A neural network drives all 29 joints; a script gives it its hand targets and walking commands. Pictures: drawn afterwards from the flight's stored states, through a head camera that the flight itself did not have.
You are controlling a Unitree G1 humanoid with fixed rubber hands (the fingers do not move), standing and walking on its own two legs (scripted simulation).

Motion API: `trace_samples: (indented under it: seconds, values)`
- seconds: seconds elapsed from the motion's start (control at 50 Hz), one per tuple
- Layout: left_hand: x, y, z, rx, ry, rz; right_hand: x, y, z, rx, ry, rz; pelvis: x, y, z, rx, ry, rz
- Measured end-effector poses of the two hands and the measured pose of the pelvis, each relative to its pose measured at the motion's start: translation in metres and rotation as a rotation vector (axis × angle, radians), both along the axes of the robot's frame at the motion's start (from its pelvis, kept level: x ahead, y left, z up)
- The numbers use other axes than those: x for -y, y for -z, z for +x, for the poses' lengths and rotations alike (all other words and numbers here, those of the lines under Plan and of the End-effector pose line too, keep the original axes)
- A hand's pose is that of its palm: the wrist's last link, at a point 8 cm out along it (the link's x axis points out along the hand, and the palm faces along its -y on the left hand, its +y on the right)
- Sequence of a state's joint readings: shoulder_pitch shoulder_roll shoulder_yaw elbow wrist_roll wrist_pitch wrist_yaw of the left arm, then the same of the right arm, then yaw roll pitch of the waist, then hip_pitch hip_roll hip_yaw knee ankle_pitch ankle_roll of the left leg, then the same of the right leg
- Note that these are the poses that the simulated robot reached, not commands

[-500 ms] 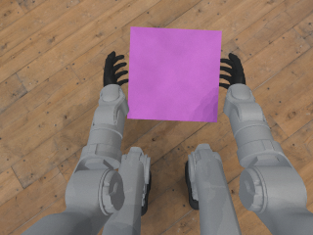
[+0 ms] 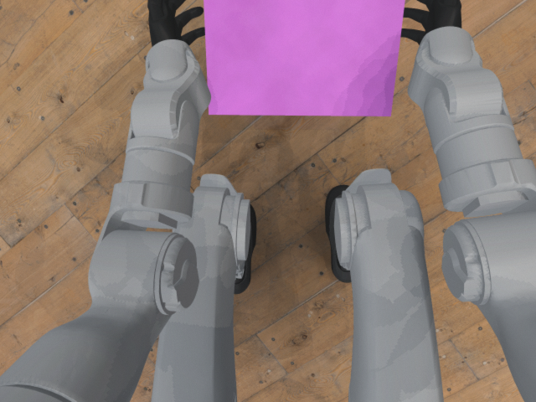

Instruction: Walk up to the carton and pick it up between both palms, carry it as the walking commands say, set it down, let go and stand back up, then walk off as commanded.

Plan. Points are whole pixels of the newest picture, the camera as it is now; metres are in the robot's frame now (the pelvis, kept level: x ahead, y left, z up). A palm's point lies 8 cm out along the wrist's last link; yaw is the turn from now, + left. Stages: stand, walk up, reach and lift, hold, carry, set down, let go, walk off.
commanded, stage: set down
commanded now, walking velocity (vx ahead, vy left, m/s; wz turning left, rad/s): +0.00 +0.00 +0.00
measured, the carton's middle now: (296, 27) +0.55 -0.02 -0.24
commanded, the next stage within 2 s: none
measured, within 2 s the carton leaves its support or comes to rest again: rests again in 1.02 s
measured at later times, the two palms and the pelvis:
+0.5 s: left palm (185, 23) +0.55 +0.12 -0.20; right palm (419, 27) +0.53 -0.18 -0.23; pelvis +0.01 -0.01 -0.04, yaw +1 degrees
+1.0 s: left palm (191, 29) +0.55 +0.13 -0.24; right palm (419, 15) +0.55 -0.18 -0.24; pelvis +0.02 +0.00 -0.06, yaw +1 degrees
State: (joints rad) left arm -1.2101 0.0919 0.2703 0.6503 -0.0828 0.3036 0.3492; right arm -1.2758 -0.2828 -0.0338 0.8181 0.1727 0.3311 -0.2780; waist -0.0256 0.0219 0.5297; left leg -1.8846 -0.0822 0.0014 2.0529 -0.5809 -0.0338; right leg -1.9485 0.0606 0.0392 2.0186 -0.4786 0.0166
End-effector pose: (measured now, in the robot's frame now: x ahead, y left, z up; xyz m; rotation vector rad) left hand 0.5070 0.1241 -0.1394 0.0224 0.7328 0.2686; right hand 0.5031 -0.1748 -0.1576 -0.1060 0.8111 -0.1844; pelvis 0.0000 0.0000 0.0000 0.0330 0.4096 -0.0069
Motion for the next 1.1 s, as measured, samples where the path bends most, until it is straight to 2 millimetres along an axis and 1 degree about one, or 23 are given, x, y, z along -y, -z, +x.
trace_samples:
  seconds: [0.06, 0.14, 0.2, 0.24, 0.32, 0.4, 0.48, 0.56, 0.62, 0.72, 0.8, 1.1]
  values:
    - [0.0, -0.005, 0.004, 0.006, 0.011, -0.001, 0.0, -0.006, 0.003, 0.006, -0.011, -0.015, 0.0, 0.001, -0.002, 0.014, -0.003, 0.001]
    - [0.003, -0.01, 0.015, 0.023, 0.027, 0.008, 0.004, -0.013, 0.015, 0.023, -0.012, -0.012, 0.0, 0.002, -0.006, 0.013, -0.009, -0.002]
    - [0.005, -0.008, 0.023, 0.039, 0.038, 0.008, 0.007, -0.015, 0.026, 0.042, -0.014, -0.016, 0.001, 0.005, -0.007, 0.0, -0.009, -0.003]
    - [0.006, -0.002, 0.028, 0.047, 0.053, 0.0, 0.01, -0.011, 0.032, 0.051, -0.015, -0.016, 0.001, 0.01, -0.008, -0.011, -0.009, -0.004]
    - [0.007, 0.018, 0.033, 0.045, 0.078, -0.033, 0.014, 0.008, 0.038, 0.051, -0.014, -0.014, 0.002, 0.022, -0.005, -0.036, -0.009, 0.0]
    - [0.007, 0.044, 0.035, -0.003, 0.098, -0.032, 0.014, 0.039, 0.036, 0.01, -0.014, -0.012, 0.003, 0.032, 0.001, -0.064, -0.007, -0.001]
    - [0.001, 0.056, 0.039, -0.045, 0.112, 0.006, 0.007, 0.066, 0.028, -0.032, -0.033, -0.004, 0.005, 0.037, 0.009, -0.078, -0.008, 0.001]
    - [-0.001, 0.065, 0.04, -0.054, 0.047, 0.043, 0.001, 0.077, 0.029, -0.05, -0.071, 0.014, 0.006, 0.039, 0.016, -0.084, -0.011, 0.005]
    - [0.0, 0.072, 0.04, -0.058, 0.043, 0.03, 0.004, 0.079, 0.033, -0.055, -0.075, 0.004, 0.006, 0.04, 0.019, -0.089, -0.014, 0.005]
    - [0.004, 0.086, 0.045, -0.06, 0.116, -0.033, 0.014, 0.081, 0.04, -0.051, -0.068, -0.021, 0.005, 0.045, 0.02, -0.102, -0.008, 0.001]
    - [0.005, 0.09, 0.051, -0.057, 0.134, -0.045, 0.017, 0.083, 0.043, -0.056, -0.069, -0.011, 0.003, 0.05, 0.019, -0.103, -0.009, -0.009]
    - [-0.009, 0.1, 0.042, -0.072, 0.134, -0.048, 0.005, 0.085, 0.049, -0.062, -0.08, -0.001, -0.003, 0.062, 0.015, -0.091, -0.029, -0.033]
